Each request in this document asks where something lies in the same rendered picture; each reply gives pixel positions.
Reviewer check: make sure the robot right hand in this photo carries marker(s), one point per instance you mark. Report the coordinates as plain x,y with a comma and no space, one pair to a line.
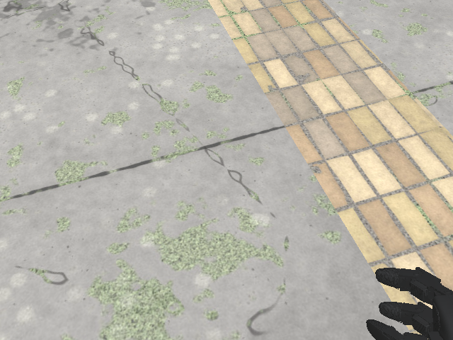
433,324

